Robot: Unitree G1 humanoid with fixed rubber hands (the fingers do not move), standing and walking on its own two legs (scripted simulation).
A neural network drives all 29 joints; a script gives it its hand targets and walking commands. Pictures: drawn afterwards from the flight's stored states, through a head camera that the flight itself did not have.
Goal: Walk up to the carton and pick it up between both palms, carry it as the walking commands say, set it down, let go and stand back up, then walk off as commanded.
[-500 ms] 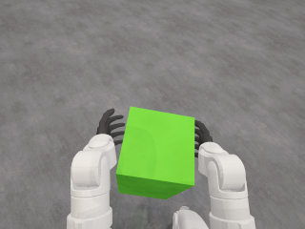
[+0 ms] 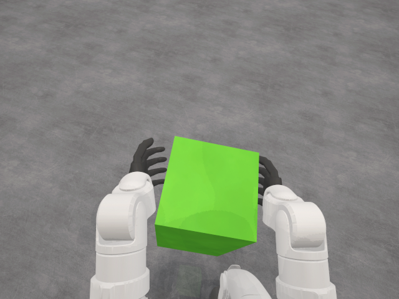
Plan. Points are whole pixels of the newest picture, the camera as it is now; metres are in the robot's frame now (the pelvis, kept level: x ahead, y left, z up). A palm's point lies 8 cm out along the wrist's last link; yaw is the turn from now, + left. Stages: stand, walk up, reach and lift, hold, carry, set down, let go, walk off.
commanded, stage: carry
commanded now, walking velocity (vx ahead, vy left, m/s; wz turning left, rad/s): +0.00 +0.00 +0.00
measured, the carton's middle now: (200, 206) +0.30 +0.02 -0.01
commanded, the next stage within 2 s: none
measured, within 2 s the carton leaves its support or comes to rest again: neither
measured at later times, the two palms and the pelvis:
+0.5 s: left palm (286, 195) +0.28 -0.11 +0.11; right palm out of the picture +0.24 -0.35 +0.09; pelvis -0.04 -0.21 +0.02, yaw -6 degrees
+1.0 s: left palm out of the picture +0.21 -0.25 +0.13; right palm out of the picture +0.18 -0.48 +0.11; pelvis -0.10 -0.35 +0.03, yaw -6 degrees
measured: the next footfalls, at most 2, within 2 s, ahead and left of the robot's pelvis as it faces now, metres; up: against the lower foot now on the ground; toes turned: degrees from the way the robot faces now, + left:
right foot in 0.08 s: +0.10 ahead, -0.18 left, +0.00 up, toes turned -9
left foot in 0.52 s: +0.02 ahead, -0.05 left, +0.00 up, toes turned +5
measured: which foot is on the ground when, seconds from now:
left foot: down 0.00-0.08, up 0.10-0.50, down 0.52-0.64, up 0.66-1.00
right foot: up 0.00-0.06, down 0.08-0.50, up 0.52-0.62, down 0.64-1.00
